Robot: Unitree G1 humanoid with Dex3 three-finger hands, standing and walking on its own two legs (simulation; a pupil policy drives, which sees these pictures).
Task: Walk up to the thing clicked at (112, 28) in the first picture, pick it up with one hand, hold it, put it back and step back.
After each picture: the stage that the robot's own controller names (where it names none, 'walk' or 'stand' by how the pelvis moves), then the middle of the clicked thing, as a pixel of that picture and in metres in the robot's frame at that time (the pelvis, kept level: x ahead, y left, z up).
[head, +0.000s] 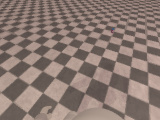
stand; (112, 30) +2.35 -0.57 -0.72
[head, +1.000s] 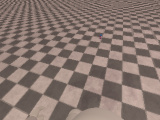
walk; (100, 36) +2.27 -0.09 -0.70
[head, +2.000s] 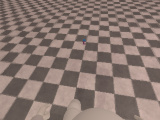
walk; (84, 41) +1.61 +0.26 -0.72
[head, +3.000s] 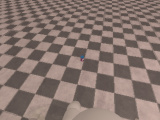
walk; (82, 58) +1.08 +0.22 -0.71
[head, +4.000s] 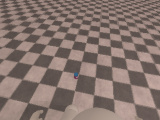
walk; (76, 75) +0.68 +0.19 -0.70
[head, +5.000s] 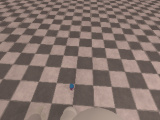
walk; (71, 87) +0.46 +0.21 -0.70
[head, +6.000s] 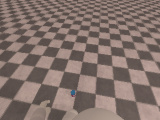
stand; (73, 93) +0.40 +0.20 -0.71
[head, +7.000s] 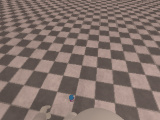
stand; (71, 98) +0.36 +0.22 -0.72
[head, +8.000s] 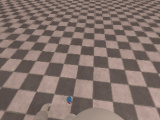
stand; (69, 100) +0.31 +0.24 -0.72
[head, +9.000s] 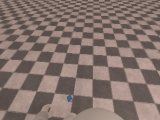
stand; (69, 98) +0.33 +0.25 -0.72
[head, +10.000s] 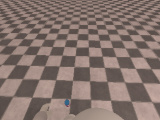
stand; (67, 103) +0.29 +0.27 -0.71
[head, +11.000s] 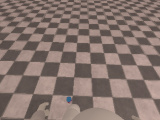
stand; (69, 100) +0.28 +0.23 -0.70
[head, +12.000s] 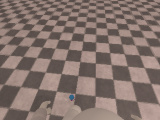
stand; (72, 97) +0.30 +0.21 -0.71
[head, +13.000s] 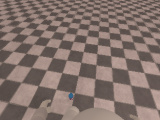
stand; (71, 96) +0.34 +0.21 -0.72
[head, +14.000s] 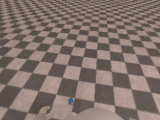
stand; (71, 101) +0.33 +0.22 -0.72
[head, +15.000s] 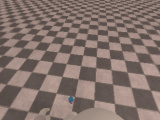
stand; (71, 100) +0.33 +0.22 -0.73
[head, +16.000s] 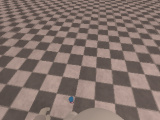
stand; (71, 100) +0.33 +0.22 -0.73
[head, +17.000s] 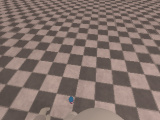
stand; (71, 100) +0.33 +0.22 -0.73
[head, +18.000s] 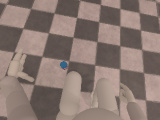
go down; (64, 65) +0.38 +0.25 -0.39
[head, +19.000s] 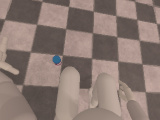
approach; (57, 60) +0.38 +0.28 -0.30
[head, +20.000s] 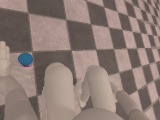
close in; (26, 60) +0.35 +0.32 -0.21
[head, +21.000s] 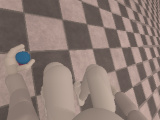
close; (24, 60) +0.35 +0.32 -0.21
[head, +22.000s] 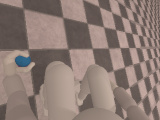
lift; (23, 61) +0.33 +0.32 -0.22
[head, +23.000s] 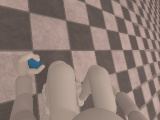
lift; (34, 64) +0.32 +0.28 -0.20
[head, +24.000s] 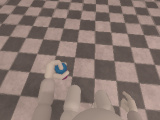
lift; (62, 71) +0.32 +0.20 +0.00
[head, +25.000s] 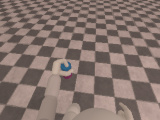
hold; (66, 70) +0.34 +0.18 +0.03
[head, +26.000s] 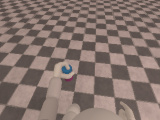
hold; (67, 73) +0.33 +0.17 +0.01
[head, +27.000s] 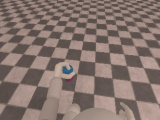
hold; (68, 73) +0.33 +0.17 +0.01
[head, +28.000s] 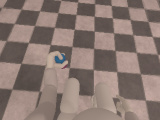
crouch; (61, 61) +0.39 +0.22 -0.07
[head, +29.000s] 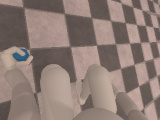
lower; (23, 57) +0.36 +0.32 -0.22
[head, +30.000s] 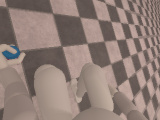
lower; (13, 55) +0.39 +0.33 -0.22
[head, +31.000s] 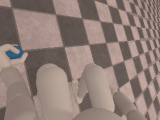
lower; (16, 55) +0.38 +0.33 -0.21
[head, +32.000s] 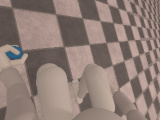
lower; (17, 56) +0.37 +0.33 -0.21
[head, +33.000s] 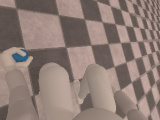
loosen; (22, 58) +0.36 +0.32 -0.21
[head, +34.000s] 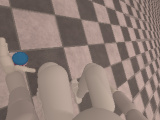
withdraw; (20, 60) +0.35 +0.31 -0.22
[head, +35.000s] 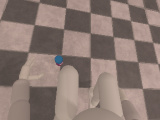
stand; (59, 61) +0.39 +0.27 -0.29
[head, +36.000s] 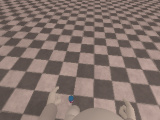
stand; (71, 99) +0.33 +0.19 -0.65
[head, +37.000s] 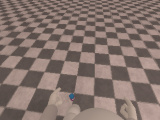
stand; (71, 97) +0.36 +0.20 -0.66
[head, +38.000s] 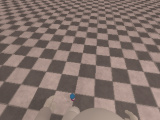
stand; (72, 97) +0.36 +0.20 -0.69
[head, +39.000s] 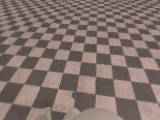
walk; (74, 95) +0.38 +0.19 -0.72
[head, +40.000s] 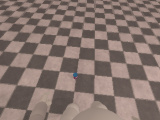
walk; (75, 75) +0.57 +0.18 -0.70
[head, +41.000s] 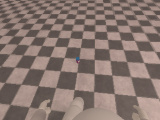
walk; (77, 60) +0.90 +0.28 -0.69
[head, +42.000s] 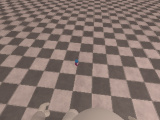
stand; (76, 62) +0.97 +0.25 -0.71
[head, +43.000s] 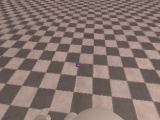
stand; (77, 64) +0.98 +0.26 -0.73
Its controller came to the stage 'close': yes
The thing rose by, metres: 0.71
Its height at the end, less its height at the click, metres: +0.00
